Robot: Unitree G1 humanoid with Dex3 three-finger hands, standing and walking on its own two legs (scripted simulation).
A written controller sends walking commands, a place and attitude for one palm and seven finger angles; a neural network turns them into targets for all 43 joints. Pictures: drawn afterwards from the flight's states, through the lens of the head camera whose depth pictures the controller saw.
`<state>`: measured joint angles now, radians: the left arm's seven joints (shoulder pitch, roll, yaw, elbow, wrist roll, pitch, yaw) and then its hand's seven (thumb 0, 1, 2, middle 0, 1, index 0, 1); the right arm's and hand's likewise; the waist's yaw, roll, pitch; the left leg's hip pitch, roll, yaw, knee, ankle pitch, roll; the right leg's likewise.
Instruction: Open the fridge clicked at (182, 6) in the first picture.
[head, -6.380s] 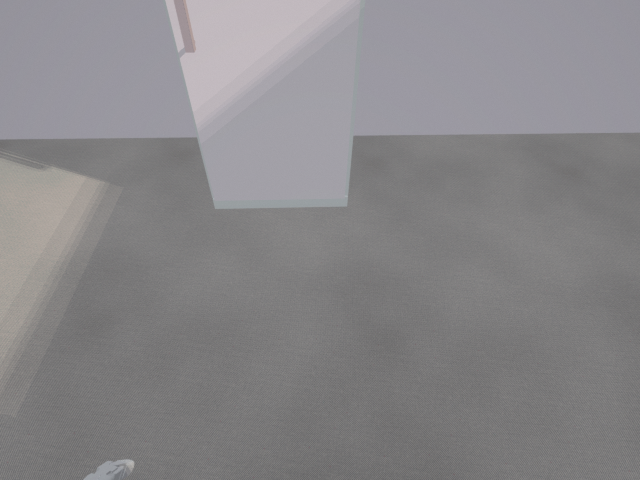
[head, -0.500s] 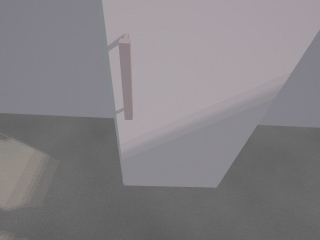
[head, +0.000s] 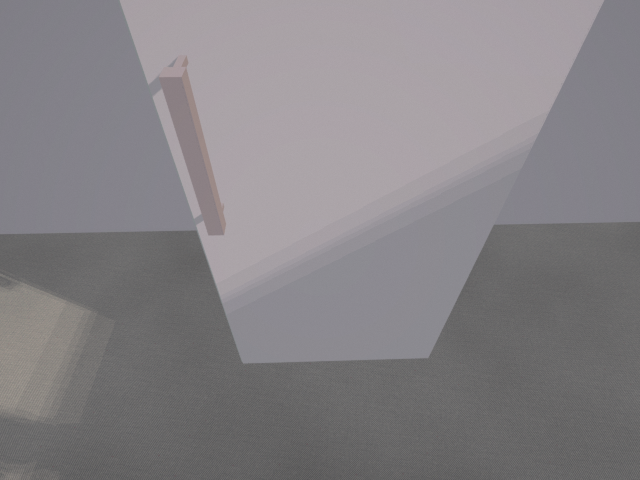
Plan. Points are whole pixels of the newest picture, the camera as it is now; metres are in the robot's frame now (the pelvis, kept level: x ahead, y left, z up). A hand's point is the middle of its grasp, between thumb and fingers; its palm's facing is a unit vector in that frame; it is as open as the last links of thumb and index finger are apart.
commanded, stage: come to a stop and stand still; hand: left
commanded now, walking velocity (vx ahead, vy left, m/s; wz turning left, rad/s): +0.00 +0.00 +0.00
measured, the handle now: (201, 155) +0.53 +0.20 +0.12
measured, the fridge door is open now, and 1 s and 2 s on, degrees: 0 0 0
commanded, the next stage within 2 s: look again from close up in 0.84 s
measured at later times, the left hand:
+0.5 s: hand out of the picture +0.00 +0.19 -0.18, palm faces +0.00 -0.98 -0.19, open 7.4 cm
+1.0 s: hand out of the picture +0.00 +0.22 -0.17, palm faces -0.03 -0.98 -0.19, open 7.4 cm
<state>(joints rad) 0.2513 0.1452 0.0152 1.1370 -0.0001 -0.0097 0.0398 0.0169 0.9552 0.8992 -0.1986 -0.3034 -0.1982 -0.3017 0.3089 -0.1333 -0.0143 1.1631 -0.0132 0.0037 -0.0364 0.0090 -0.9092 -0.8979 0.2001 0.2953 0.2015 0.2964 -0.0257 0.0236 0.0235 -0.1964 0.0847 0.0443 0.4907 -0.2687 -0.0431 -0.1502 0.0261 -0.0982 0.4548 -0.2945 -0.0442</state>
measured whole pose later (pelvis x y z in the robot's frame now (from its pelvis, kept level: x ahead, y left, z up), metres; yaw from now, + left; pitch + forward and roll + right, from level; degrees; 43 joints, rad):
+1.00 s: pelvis -0.01 +0.05 +0.00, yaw -3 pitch +0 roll +0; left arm 0.28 0.16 -0.01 1.09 0.01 -0.01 0.03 0.00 0.91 0.90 -0.20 -0.30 -0.20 -0.30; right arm 0.29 -0.15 0.02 1.10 -0.01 -0.03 -0.02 0.01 -0.91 -0.90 0.20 0.30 0.20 0.30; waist 0.00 0.00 0.03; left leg -0.20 -0.01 0.09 0.47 -0.27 0.04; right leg -0.20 -0.04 -0.02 0.49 -0.28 0.02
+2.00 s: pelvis -0.01 +0.02 +0.00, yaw -3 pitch +0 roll +0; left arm 0.22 0.21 0.00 1.10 0.01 -0.02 0.02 0.00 0.91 0.90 -0.20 -0.30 -0.20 -0.30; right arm 0.21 -0.20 0.01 1.13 -0.01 -0.02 -0.02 0.01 -0.91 -0.90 0.20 0.30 0.20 0.30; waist 0.00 -0.01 0.03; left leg -0.16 0.02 0.08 0.42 -0.24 0.00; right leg -0.17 -0.01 -0.03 0.44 -0.26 -0.02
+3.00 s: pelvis -0.04 +0.03 -0.04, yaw +1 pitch +6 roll -2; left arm 0.27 0.29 0.30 0.03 -0.33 -0.25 -0.30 0.00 -0.07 0.49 -0.27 -0.93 -0.26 -0.92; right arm 0.28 -0.28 0.04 0.63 0.03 -0.29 -0.07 0.02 -0.90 -0.90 0.21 0.30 0.21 0.30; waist 0.02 0.04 -0.07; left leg -0.59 0.03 0.00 0.90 -0.41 0.01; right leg -0.53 -0.02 -0.10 0.84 -0.41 -0.01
